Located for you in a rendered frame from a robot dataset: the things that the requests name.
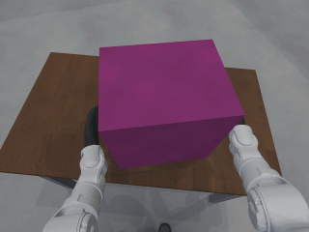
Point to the right robot foot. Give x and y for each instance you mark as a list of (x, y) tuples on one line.
[(164, 227)]

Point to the robot left forearm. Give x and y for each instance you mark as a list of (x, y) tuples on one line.
[(89, 189)]

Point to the robot right upper arm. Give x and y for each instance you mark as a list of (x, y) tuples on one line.
[(277, 208)]

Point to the table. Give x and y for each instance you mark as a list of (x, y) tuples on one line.
[(47, 136)]

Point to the robot left upper arm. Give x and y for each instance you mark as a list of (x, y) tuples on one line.
[(79, 222)]

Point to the carton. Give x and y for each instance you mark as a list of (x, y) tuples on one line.
[(164, 102)]

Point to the robot left hand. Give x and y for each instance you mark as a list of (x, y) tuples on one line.
[(91, 128)]

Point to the robot right forearm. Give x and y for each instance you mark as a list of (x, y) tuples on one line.
[(249, 163)]

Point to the robot right hand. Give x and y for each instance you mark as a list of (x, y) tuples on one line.
[(241, 122)]

